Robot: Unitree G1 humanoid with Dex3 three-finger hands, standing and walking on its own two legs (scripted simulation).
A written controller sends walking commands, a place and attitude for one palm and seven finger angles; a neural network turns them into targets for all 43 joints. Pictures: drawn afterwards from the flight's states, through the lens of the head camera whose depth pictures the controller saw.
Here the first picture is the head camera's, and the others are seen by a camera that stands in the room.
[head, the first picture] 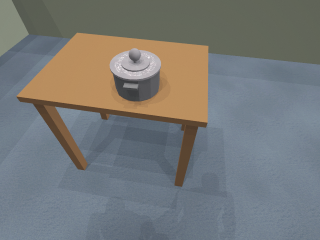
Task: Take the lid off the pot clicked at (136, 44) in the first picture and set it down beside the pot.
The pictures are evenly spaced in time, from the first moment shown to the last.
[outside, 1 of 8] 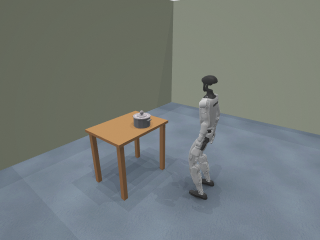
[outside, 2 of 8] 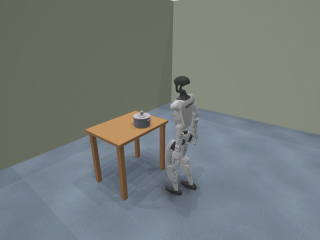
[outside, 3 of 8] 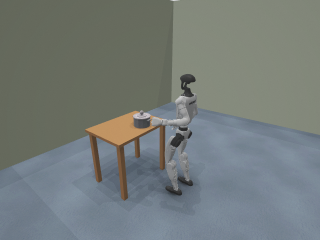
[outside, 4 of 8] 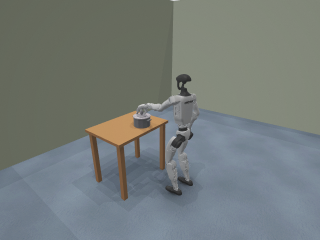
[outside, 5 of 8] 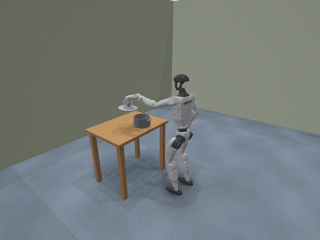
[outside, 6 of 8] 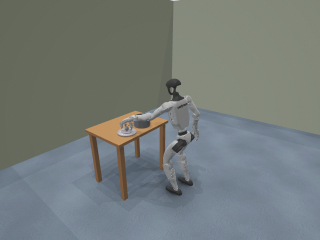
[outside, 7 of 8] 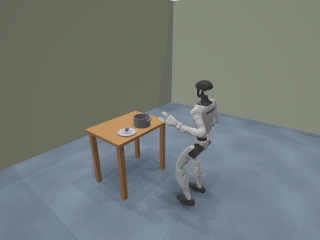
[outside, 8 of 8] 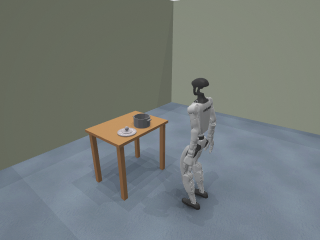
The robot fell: no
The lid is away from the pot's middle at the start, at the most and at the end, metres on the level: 0.00 0.25 0.25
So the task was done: yes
